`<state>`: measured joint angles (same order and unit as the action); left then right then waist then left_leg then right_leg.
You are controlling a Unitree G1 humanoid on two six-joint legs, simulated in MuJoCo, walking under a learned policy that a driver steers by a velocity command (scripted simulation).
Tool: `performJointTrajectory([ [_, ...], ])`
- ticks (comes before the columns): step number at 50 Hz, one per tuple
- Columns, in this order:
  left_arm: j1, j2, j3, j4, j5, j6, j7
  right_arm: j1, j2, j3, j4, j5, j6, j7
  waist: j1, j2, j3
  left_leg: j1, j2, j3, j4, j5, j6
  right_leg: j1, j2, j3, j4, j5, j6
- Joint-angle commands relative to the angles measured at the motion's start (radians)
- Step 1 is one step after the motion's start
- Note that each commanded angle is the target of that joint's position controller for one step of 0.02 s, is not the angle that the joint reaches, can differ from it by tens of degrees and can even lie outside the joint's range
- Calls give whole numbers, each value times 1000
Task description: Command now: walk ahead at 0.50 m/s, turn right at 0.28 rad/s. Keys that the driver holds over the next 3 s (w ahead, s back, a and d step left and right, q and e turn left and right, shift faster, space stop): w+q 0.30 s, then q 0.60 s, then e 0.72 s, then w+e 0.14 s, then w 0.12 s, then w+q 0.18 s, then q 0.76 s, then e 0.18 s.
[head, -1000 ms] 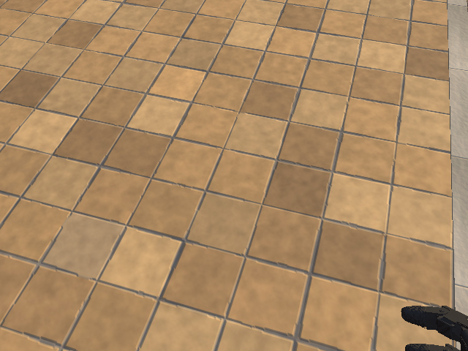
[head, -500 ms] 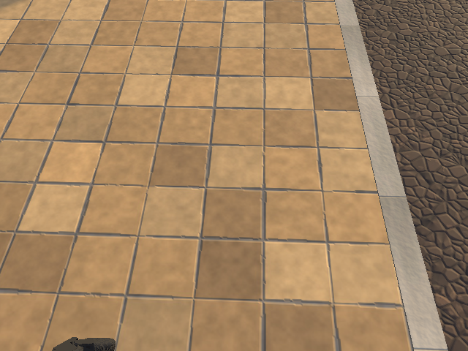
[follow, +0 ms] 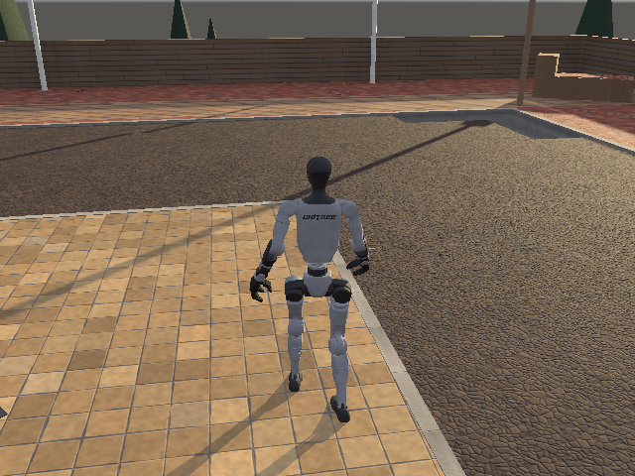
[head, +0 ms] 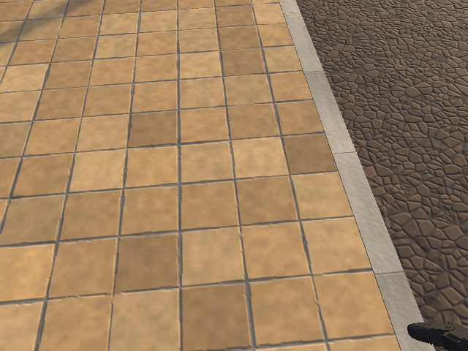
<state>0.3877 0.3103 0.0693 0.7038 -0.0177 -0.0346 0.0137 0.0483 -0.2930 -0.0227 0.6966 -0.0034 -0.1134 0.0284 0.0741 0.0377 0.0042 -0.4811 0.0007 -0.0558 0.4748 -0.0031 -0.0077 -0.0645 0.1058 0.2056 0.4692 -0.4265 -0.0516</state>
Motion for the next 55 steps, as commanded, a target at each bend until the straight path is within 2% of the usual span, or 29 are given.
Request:
performJointTrajectory([
  [1,-16,51,1,-64,22,-7,-1,251,-203,-75,-15,-17,-23,-11,-160,-66,-219,477,168,-146,3,-45,121,-161,-141,57,336,390,-56],
  [2,136,-3,-14,-69,-5,-20,-2,355,-291,-103,36,-15,-7,-5,-105,275,-314,785,354,-622,-95,-262,307,-523,15,-62,681,-38,29],
  [3,116,75,-7,-54,-11,-27,0,363,-202,-83,37,23,-5,6,-133,207,-268,790,371,-787,-188,-510,312,-669,-28,-10,801,-145,35],
  [4,-10,127,7,-71,-12,-31,-3,302,-150,-67,23,27,0,3,-147,109,-134,680,336,-656,-203,-512,273,-716,-84,-32,826,-54,31],
  [6,-157,112,4,-112,21,-49,-1,227,-124,-55,6,7,15,2,-130,6,-10,472,251,-471,-221,-280,254,-690,-143,-95,729,59,31],
  [9,-144,62,-4,-117,31,-60,-9,233,-99,-46,8,9,19,-7,-86,68,-30,398,174,-352,-249,-62,253,-587,-167,-119,565,97,51],
  [13,-252,11,-28,-140,31,-67,-14,266,-155,-66,28,26,32,-30,-109,57,-12,299,147,-264,-268,-1,253,-500,-141,-157,285,214,92],
  [18,-375,37,-19,-160,20,-79,-25,342,-167,-74,57,30,67,-46,-141,66,-5,279,118,-259,-175,128,197,-365,-66,-148,73,410,103],
  [21,-332,62,0,-150,24,-83,-23,311,-162,-78,40,36,87,-59,-88,84,-39,293,98,-313,-56,123,138,-236,-58,-130,-34,452,67],
  [22,-287,79,9,-139,32,-83,-18,289,-143,-75,24,35,88,-61,-58,72,-64,264,60,-302,17,108,105,-139,-90,-129,-84,521,43],
  [23,-202,128,23,-134,45,-81,-7,274,-98,-62,-5,21,83,-59,-23,10,-154,180,10,-261,190,-10,64,45,-219,-44,-58,677,-11],
  [24,-137,180,31,-137,59,-61,4,406,-22,-41,-6,1,78,-57,-58,-237,-284,-29,-96,-149,470,-587,2,306,-479,180,26,1041,-140],
  [25,-104,162,34,-114,36,-37,-6,506,-82,-43,-5,22,81,-55,-68,-353,-372,-147,-69,-92,670,-736,-22,347,-606,386,-3,904,-249],
  [26,-142,101,21,-127,28,-26,-6,458,-142,-66,11,32,97,-61,-59,-224,-272,-196,-22,-91,765,-652,-51,253,-536,327,-46,741,-225],
  [27,-192,64,9,-131,27,-19,-5,375,-160,-76,-2,32,114,-66,-53,-159,-189,-216,-3,-62,789,-584,-68,162,-475,204,-66,680,-187],
  [30,-304,70,8,-113,43,-9,-8,336,-113,-77,-28,22,160,-72,-106,-177,-72,-97,41,-10,717,-475,-95,-116,-370,-10,-153,649,-166],
  [34,-320,95,24,-80,38,-8,3,273,-68,-64,-69,15,165,-60,-99,-177,-97,-19,61,21,528,-372,-88,-134,-383,-116,-182,673,-193],
  [38,-328,135,37,-60,21,9,4,204,-88,-64,-109,16,171,-32,-83,-175,-107,82,66,53,358,-295,-52,-140,-409,-168,-184,577,-185],
  [41,-315,161,46,-40,2,14,-2,176,-112,-75,-136,17,179,-17,-83,-175,-89,131,52,80,224,-286,-10,-113,-429,-178,-140,495,-150],
  [43,-300,148,44,-21,-13,18,-1,209,-122,-86,-127,12,177,-15,-106,-144,-88,253,11,104,54,-175,37,-152,-389,-229,-36,386,-78],
  [44,-238,111,35,6,0,21,-4,243,-167,-102,-123,10,174,-25,-105,-44,-90,364,43,25,-38,-18,78,-237,-334,-295,94,264,-3],
  [45,-210,51,14,-24,55,24,-11,252,-295,-129,-152,7,171,-46,-66,290,-92,508,313,-345,-80,334,212,-503,-180,-397,430,-157,113],
  [46,-299,85,21,-48,46,26,0,247,-273,-113,-173,-27,151,-39,-138,242,-123,426,399,-453,-128,307,360,-594,-112,-231,626,-263,125],
  [47,-312,120,32,-37,18,34,5,225,-221,-96,-164,-34,133,-33,-135,139,-113,392,352,-345,-134,258,334,-587,-144,-186,698,-198,113],
  [48,-283,114,34,-16,8,41,9,168,-176,-82,-158,-22,121,-33,-101,102,-103,375,295,-260,-126,200,276,-575,-160,-173,685,-121,103],
  [50,-230,98,32,32,22,53,16,87,-95,-48,-148,-8,115,-38,-62,86,-112,333,231,-147,-119,207,215,-488,-176,-173,652,1,122],
  [51,-204,85,29,50,19,55,12,73,-61,-32,-139,-17,111,-40,-46,95,-123,301,211,-103,-124,229,209,-416,-174,-174,636,46,132],
  [53,-188,59,17,67,7,58,5,55,-39,-23,-118,-30,103,-42,-44,95,-107,292,190,-47,-137,171,200,-346,-180,-170,491,89,143],
  [55,-233,52,5,56,8,60,2,59,-65,-31,-95,-33,102,-46,-76,95,-76,297,203,-54,-148,87,206,-302,-181,-173,352,83,141],
])
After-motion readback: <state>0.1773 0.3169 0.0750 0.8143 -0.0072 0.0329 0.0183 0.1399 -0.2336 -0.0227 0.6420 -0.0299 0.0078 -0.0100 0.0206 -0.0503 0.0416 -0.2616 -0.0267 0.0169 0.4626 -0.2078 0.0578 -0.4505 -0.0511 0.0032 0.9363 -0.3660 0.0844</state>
